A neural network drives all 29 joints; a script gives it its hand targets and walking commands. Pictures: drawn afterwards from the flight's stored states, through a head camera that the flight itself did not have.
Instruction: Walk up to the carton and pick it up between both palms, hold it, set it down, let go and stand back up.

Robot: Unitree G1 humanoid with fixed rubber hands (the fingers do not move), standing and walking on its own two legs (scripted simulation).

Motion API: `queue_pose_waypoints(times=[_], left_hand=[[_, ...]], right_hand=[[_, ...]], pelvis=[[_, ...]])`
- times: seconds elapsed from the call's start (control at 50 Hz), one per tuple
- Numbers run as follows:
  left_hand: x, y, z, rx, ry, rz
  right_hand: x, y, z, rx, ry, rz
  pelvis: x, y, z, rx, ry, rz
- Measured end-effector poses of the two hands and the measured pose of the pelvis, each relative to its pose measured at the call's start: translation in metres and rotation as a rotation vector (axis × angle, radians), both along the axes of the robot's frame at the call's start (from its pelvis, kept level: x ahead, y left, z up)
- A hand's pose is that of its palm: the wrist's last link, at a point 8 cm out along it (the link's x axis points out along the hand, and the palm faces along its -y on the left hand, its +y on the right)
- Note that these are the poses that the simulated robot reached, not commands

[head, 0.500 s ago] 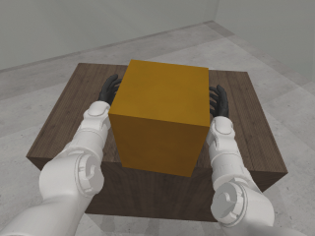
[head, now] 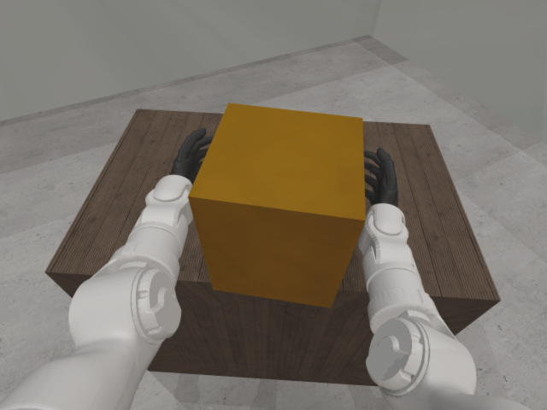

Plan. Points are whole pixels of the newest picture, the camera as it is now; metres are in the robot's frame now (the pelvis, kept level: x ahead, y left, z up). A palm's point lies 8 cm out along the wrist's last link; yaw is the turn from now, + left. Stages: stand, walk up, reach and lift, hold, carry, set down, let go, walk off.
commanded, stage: reach and lift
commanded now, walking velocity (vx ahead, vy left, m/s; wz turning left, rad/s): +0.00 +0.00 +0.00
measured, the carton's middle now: (282, 210) +0.42 -0.01 +0.05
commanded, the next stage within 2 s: none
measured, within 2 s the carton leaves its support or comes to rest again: leaves its support in 0.20 s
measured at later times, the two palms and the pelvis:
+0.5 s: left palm (192, 174) +0.43 +0.12 +0.13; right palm (395, 205) +0.38 -0.17 +0.10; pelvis -0.01 +0.00 +0.00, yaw +0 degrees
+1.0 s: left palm (188, 170) +0.42 +0.13 +0.14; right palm (396, 192) +0.39 -0.17 +0.12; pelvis -0.01 +0.00 +0.00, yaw +0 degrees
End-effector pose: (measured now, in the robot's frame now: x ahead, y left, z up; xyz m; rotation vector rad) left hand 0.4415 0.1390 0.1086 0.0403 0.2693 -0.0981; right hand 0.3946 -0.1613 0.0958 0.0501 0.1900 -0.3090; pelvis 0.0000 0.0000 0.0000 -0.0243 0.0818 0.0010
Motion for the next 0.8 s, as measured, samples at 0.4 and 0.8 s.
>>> queue_pose_waypoints(times=[0.4, 0.8], left_hand=[[-0.009, -0.014, 0.017, 0.028, -0.107, -0.014], [-0.006, -0.016, 0.021, 0.089, -0.103, 0.008]], right_hand=[[-0.013, -0.012, 0.008, -0.035, -0.101, -0.013], [-0.004, -0.014, 0.015, -0.052, -0.083, 0.015]], pelvis=[[-0.009, -0.003, 0.000, 0.004, -0.013, 0.001], [-0.007, -0.002, 0.000, 0.003, -0.009, 0.001]])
